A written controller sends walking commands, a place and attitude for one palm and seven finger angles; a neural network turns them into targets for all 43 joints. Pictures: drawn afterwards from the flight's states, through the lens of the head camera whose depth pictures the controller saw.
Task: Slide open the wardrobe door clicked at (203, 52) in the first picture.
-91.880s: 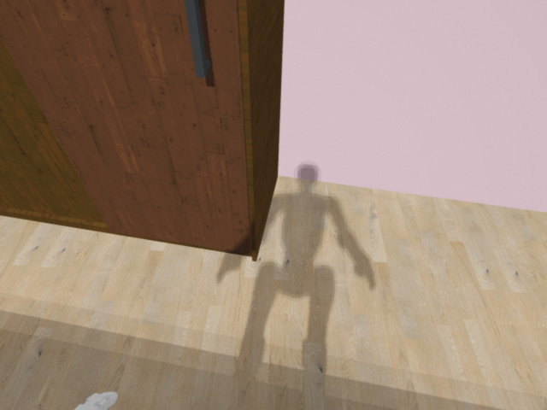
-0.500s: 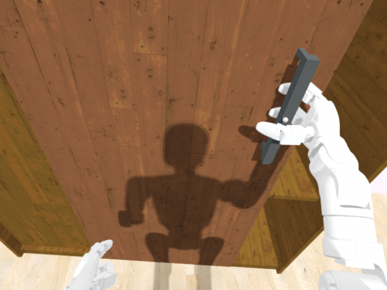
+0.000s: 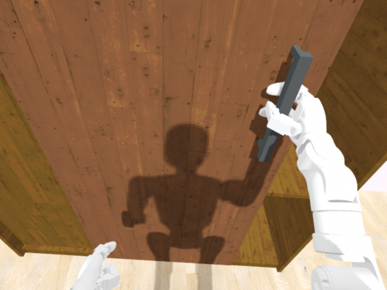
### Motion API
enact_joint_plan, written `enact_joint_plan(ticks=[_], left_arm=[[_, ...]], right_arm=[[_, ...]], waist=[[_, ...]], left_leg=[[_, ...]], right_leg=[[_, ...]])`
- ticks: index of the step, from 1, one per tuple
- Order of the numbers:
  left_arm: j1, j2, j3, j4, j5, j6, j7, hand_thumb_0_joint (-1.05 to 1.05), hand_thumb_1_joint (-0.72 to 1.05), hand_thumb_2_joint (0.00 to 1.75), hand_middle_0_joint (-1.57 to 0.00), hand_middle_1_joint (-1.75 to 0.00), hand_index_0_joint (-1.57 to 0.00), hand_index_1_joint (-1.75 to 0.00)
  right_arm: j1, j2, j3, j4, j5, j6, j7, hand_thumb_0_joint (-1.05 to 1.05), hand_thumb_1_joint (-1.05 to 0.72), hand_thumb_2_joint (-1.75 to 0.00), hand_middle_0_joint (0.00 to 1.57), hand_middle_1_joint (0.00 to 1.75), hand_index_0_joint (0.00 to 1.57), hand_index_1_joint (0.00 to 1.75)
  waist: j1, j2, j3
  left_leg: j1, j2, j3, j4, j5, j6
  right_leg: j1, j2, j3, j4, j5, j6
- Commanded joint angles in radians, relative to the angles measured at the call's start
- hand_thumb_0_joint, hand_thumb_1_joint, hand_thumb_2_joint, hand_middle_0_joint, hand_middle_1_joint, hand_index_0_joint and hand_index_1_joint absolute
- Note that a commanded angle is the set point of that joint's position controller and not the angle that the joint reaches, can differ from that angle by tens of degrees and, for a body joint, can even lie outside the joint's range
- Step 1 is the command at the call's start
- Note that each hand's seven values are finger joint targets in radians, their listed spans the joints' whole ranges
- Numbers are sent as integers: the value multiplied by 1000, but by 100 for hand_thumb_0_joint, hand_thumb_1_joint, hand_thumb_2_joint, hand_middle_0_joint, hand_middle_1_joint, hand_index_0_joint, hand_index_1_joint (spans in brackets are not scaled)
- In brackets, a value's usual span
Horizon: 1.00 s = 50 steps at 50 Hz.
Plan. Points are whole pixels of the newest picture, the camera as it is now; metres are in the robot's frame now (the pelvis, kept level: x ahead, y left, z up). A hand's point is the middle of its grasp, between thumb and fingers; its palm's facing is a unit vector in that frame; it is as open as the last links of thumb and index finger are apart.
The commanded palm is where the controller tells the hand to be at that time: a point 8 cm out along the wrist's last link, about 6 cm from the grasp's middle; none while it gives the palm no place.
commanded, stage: grip the handle and tug to test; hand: right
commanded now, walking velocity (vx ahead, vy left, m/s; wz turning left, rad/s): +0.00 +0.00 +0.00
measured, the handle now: (277, 109) +0.42 -0.13 +0.21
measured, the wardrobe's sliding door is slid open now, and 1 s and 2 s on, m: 0.24 0.24 0.24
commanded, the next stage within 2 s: tug the door sideways, standing still in 0.58 s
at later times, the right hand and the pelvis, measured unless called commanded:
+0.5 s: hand (271, 118) +0.38 -0.11 +0.22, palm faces +0.01 +1.00 -0.02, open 5.4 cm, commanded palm +0.34 -0.17 +0.22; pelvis +0.01 +0.01 +0.00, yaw +1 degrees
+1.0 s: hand (269, 118) +0.38 -0.11 +0.22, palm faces +0.05 +1.00 -0.03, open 5.5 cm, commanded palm +0.35 -0.13 +0.22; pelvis +0.03 +0.00 +0.00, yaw -2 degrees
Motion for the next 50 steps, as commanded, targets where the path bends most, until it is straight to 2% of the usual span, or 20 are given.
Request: enact_joint_plan(ticks=[1,3,6,9,10,11,13,14,20,22,25,29,32,34,35,37,40,42,46,50], left_arm=[[-163,112,41,-166,5,-50,3,0,90,90,-20,-30,-20,-30],[-163,110,39,-169,6,-48,4,0,90,90,-20,-30,-20,-30],[-164,114,40,-169,3,-43,4,0,90,90,-20,-30,-20,-30],[-163,109,40,-173,3,-47,4,0,90,90,-20,-30,-20,-30],[-165,111,42,-178,2,-48,3,0,90,90,-20,-30,-20,-30],[-171,110,42,-184,0,-46,1,0,90,90,-20,-30,-20,-30],[-175,108,41,-190,1,-46,1,0,90,90,-20,-30,-20,-30],[-173,110,43,-188,0,-46,1,0,90,90,-20,-30,-20,-30],[-182,111,45,-206,-2,-40,-4,0,90,90,-20,-30,-20,-30],[-190,110,44,-216,-2,-35,-8,0,90,90,-20,-30,-20,-30],[-197,109,43,-227,-1,-32,-11,0,90,90,-20,-30,-20,-30],[-202,111,45,-238,0,-23,-13,0,90,90,-20,-30,-20,-30],[-206,109,46,-245,0,-15,-19,0,90,90,-20,-30,-20,-30],[-203,107,48,-250,2,-12,-22,0,90,90,-20,-30,-20,-30],[-211,104,44,-251,1,-12,-26,0,90,90,-20,-30,-20,-30],[-211,99,46,-237,1,-20,-29,0,90,90,-20,-30,-20,-30],[-195,107,52,-213,5,-28,-25,0,90,90,-20,-30,-20,-30],[-193,103,54,-213,9,-28,-27,0,90,90,-20,-30,-20,-30],[-190,99,53,-197,15,-20,-29,0,90,90,-20,-30,-20,-30],[-195,86,53,-201,19,-17,-37,0,90,90,-20,-30,-20,-30]], right_arm=[[-428,-208,-127,-172,-5,-71,-21,0,-90,-90,45,140,45,140],[-448,-218,-134,-177,-3,-71,-18,0,-90,-90,45,140,45,140],[-428,-250,-155,-158,-5,-71,-17,0,-90,-90,45,140,45,140],[-460,-204,-114,-180,-5,-71,-15,0,-90,-90,45,140,45,140],[-435,-226,-137,-200,-5,-72,-17,0,-90,-90,45,140,45,140],[-395,-203,-122,-198,-3,-71,-16,0,-90,-90,45,140,45,140],[-397,-188,-111,-237,2,-69,-13,0,-90,-90,45,140,45,140],[-384,-201,-122,-228,2,-68,-13,0,-90,-90,45,140,45,140],[-305,-198,-122,-305,-2,-58,-3,0,-90,-90,45,140,45,140],[-249,-193,-121,-344,-3,-56,1,0,-90,-90,45,140,45,140],[-196,-180,-122,-385,6,-39,9,0,-90,-90,45,140,45,140],[-77,-224,-184,-444,12,-21,17,0,-90,-90,45,140,45,140],[-25,-226,-191,-499,14,-11,26,0,-90,-90,45,140,45,140],[40,-231,-213,-521,17,3,28,0,-90,-90,45,140,45,140],[-20,-163,-127,-551,15,8,32,0,-90,-90,45,140,45,140],[-116,-82,-31,-557,12,20,23,0,-90,-90,45,140,45,140],[-240,-55,8,-522,-4,41,-5,0,-90,-90,45,140,45,140],[-269,-24,51,-542,-22,43,-15,0,-90,-90,45,140,45,140],[-270,52,130,-492,-29,42,-23,0,-90,-90,45,140,45,140],[-350,113,200,-491,-45,21,-25,0,-90,-90,45,140,45,140]], waist=[[-1,84,-196],[2,106,-195],[-4,86,-180],[11,80,-184],[2,74,-207],[-4,62,-202],[-1,72,-225],[0,108,-218],[-10,102,-230],[-20,69,-238],[-21,95,-234],[-37,114,-256],[-40,89,-274],[-45,107,-283],[-27,87,-274],[-1,70,-243],[21,81,-251],[20,35,-288],[35,87,-255],[44,84,-282]], left_leg=[[19,44,-81,-86,192,-34],[27,45,-83,-89,189,-37],[32,49,-89,-94,170,-37],[16,46,-90,-99,166,-39],[33,46,-89,-93,181,-37],[37,45,-87,-91,189,-35],[48,44,-87,-91,207,-38],[52,44,-88,-93,214,-41],[78,46,-92,-87,275,-47],[94,47,-90,-76,318,-42],[107,48,-89,-73,361,-52],[145,54,-87,-51,480,-61],[163,60,-89,-32,567,-66],[175,62,-84,-18,649,-73],[157,65,-84,-16,658,-75],[98,58,-73,-18,630,-70],[58,51,-65,-11,590,-60],[53,49,-60,3,583,-45],[20,46,-49,4,541,-41],[0,43,-39,20,509,-30]], right_leg=[[69,-22,34,-45,168,-26],[57,-21,33,-49,158,-26],[40,-22,31,-51,141,-25],[55,-21,27,-49,137,-26],[59,-22,27,-47,150,-25],[63,-22,30,-50,160,-24],[71,-19,27,-50,168,-25],[65,-22,26,-50,165,-26],[65,-18,17,-48,193,-29],[72,-17,16,-48,228,-29],[59,-14,13,-42,234,-28],[51,-15,8,-33,289,-28],[55,-13,4,-24,336,-28],[54,-13,0,-12,370,-26],[61,-9,-1,-6,372,-25],[97,-13,10,10,392,-27],[126,-12,22,31,405,-28],[161,-10,30,38,451,-27],[162,-12,45,46,425,-27],[187,-15,62,52,440,-24]])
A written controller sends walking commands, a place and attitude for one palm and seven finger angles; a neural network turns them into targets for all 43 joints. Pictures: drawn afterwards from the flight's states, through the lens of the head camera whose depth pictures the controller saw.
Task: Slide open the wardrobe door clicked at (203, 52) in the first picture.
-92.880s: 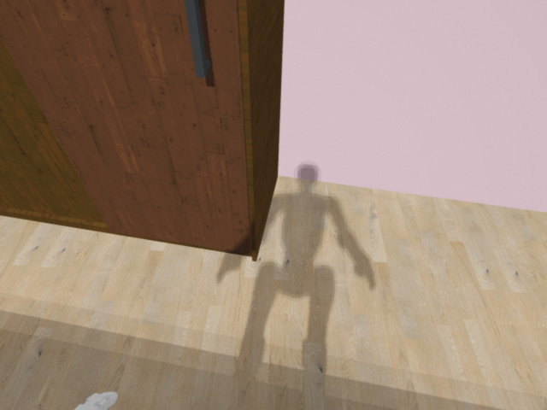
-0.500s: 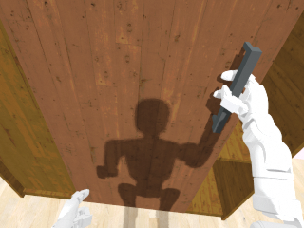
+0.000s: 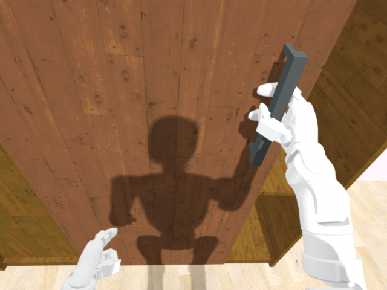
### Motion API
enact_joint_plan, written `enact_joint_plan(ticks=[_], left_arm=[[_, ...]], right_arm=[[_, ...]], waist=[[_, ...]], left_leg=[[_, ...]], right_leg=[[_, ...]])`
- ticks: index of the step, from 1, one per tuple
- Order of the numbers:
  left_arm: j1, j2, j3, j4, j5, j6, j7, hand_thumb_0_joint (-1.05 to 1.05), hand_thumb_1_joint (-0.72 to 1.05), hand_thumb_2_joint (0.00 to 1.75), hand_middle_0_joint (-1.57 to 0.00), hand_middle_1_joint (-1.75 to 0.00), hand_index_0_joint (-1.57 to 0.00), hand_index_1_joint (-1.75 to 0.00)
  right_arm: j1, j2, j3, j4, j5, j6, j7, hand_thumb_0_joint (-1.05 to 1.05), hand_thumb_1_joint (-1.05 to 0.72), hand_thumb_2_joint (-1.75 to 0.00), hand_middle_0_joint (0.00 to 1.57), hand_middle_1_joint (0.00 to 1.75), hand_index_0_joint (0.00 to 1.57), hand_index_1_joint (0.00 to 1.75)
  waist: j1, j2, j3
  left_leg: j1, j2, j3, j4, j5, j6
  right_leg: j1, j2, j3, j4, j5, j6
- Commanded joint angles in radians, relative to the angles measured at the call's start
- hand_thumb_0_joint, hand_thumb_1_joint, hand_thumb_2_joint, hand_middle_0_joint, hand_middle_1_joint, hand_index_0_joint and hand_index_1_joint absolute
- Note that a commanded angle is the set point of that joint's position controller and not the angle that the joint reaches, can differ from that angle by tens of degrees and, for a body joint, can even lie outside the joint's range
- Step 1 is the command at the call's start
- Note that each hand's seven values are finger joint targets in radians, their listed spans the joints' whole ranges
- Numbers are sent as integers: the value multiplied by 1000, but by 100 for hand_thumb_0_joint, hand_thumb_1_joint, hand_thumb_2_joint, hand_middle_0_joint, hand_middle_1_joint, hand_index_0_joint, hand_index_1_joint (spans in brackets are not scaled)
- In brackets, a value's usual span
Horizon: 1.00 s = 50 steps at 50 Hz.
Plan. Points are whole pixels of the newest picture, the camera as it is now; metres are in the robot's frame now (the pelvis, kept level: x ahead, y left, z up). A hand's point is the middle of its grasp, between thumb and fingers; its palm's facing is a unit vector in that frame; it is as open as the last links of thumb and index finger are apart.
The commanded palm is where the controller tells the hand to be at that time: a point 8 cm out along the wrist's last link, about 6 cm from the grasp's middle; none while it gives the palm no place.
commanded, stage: tug the door sideways, standing still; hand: right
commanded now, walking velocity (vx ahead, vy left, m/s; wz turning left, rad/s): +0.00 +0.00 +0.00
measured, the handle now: (269, 112) +0.39 -0.12 +0.22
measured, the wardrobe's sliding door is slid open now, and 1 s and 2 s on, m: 0.24 0.24 0.34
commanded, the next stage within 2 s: step sideways, sliding the door along in 0.56 s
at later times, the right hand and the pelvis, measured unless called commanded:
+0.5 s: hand (262, 123) +0.35 -0.10 +0.22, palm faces +0.03 +1.00 -0.05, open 5.6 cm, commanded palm +0.32 -0.09 +0.23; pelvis -0.03 -0.03 +0.00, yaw -1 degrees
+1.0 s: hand (259, 127) +0.35 -0.10 +0.21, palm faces +0.10 +0.99 -0.10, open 5.8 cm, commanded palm +0.33 -0.10 +0.23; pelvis -0.03 +0.03 +0.00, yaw +1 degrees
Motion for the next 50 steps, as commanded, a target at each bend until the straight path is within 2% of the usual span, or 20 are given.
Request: enact_joint_plan(ticks=[1,10,19,21,22,26,28,31,33,34,35,36,37,39,41,44,46,47,49,50], left_arm=[[-141,78,30,-155,6,-47,-4,0,90,90,-20,-30,-20,-30],[-146,52,24,-151,9,-39,-18,0,90,90,-20,-30,-20,-30],[-122,49,29,-128,11,-44,-25,0,90,90,-20,-30,-20,-30],[-115,55,32,-121,13,-46,-24,0,90,90,-20,-30,-20,-30],[-116,51,32,-123,11,-47,-26,0,90,90,-20,-30,-20,-30],[-106,57,34,-111,8,-52,-24,0,90,90,-20,-30,-20,-30],[-105,54,31,-113,7,-53,-25,0,90,90,-20,-30,-20,-30],[-97,63,37,-105,7,-60,-22,0,90,90,-20,-30,-20,-30],[-90,60,35,-99,5,-61,-20,0,90,90,-20,-30,-20,-30],[-87,107,32,-124,33,-70,8,0,90,90,-20,-30,-20,-30],[-104,78,25,-103,46,-74,18,0,90,90,-20,-30,-20,-30],[-98,90,32,-99,46,-82,27,0,90,90,-20,-30,-20,-30],[-109,68,30,-106,53,-89,32,0,90,90,-20,-30,-20,-30],[-101,55,45,-107,47,-95,41,0,90,90,-20,-30,-20,-30],[-85,53,55,-106,41,-100,45,0,90,90,-20,-30,-20,-30],[-69,50,62,-100,37,-99,40,0,90,90,-20,-30,-20,-30],[-57,63,69,-105,33,-105,38,0,90,90,-20,-30,-20,-30],[-57,56,68,-109,31,-106,34,0,90,90,-20,-30,-20,-30],[-66,52,69,-129,25,-113,27,0,90,90,-20,-30,-20,-30],[-72,50,72,-137,21,-116,26,0,90,90,-20,-30,-20,-30]], right_arm=[[-477,13,153,-193,5,-81,39,0,-90,-90,45,140,45,140],[-621,158,282,-98,-14,-118,20,0,-90,-90,45,140,45,140],[-742,192,310,-5,-26,-167,-13,0,-90,-90,45,140,45,140],[-770,170,297,2,-27,-180,-21,0,-90,-90,45,140,45,140],[-759,197,312,29,-30,-179,-21,0,-90,-90,45,140,45,140],[-782,187,303,80,-29,-189,-34,0,-90,-90,45,140,45,140],[-785,220,319,111,-28,-187,-39,0,-90,-90,45,140,45,140],[-817,189,301,108,-31,-199,-47,0,-90,-90,45,140,45,140],[-810,221,316,175,-32,-194,-47,0,-90,-90,45,140,45,140],[-818,-279,-55,89,-38,-382,-71,0,-90,-90,45,140,45,140],[-742,-136,65,139,-60,-462,-57,0,-90,-90,45,140,45,140],[-704,-183,15,162,-67,-508,-62,0,-90,-90,45,140,45,140],[-688,-66,116,144,-58,-533,-41,0,-90,-90,45,140,45,140],[-678,-108,95,120,-58,-561,-29,0,-90,-90,45,140,45,140],[-667,-162,58,61,-60,-588,-26,0,-90,-90,45,140,45,140],[-630,-127,83,40,-69,-607,-11,0,-90,-90,45,140,45,140],[-626,-147,75,16,-76,-615,-3,0,-90,-90,45,140,45,140],[-607,-112,105,11,-75,-618,6,0,-90,-90,45,140,45,140],[-622,-57,165,-46,-78,-632,22,0,-90,-90,45,140,45,140],[-607,-63,158,-57,-80,-637,25,0,-90,-90,45,140,45,140]], waist=[[82,62,-268],[102,53,-235],[108,39,-254],[105,33,-260],[107,30,-255],[106,18,-227],[110,25,-202],[108,17,-216],[118,44,-191],[53,-34,-129],[49,4,-101],[40,-42,-95],[55,-31,-99],[67,27,-140],[65,90,-187],[66,30,-222],[70,-47,-229],[75,-93,-219],[71,-73,-232],[60,-8,-236]], left_leg=[[-20,34,-67,-1,554,-21],[-96,24,-47,5,389,-5],[-134,17,-39,4,280,3],[-130,16,-36,4,262,5],[-138,15,-38,5,254,5],[-152,14,-38,4,211,4],[-158,13,-37,6,186,3],[-151,15,-40,6,173,4],[-171,14,-44,4,159,0],[-151,43,-106,29,14,-24],[-131,35,-104,67,-23,-34],[-187,20,-100,124,-58,-32],[-230,8,-87,224,-67,-37],[-330,20,-133,391,-115,-34],[-403,37,-154,406,-143,-33],[-364,52,-138,295,-148,-31],[-297,33,-99,230,-127,-31],[-268,27,-87,196,-105,-31],[-96,11,-66,63,-20,-28],[20,17,-82,-29,56,-20]], right_leg=[[201,-34,33,22,506,-20],[210,-51,78,9,436,-4],[232,-66,108,-18,391,25],[229,-66,116,-29,363,34],[230,-68,119,-32,361,35],[206,-69,129,-55,267,43],[177,-70,135,-72,205,43],[175,-70,143,-84,157,48],[162,-73,146,-90,125,42],[-15,-163,210,-188,-125,-29],[-69,-174,254,-236,-274,-53],[-52,-209,305,-282,-384,-68],[-30,-262,388,-316,-437,-95],[87,-355,491,-307,-337,-172],[227,-383,462,-227,-123,-203],[286,-376,322,-100,174,-189],[247,-349,251,-55,195,-166],[221,-342,225,-29,210,-158],[104,-295,140,60,220,-121],[10,-248,76,158,210,-93]])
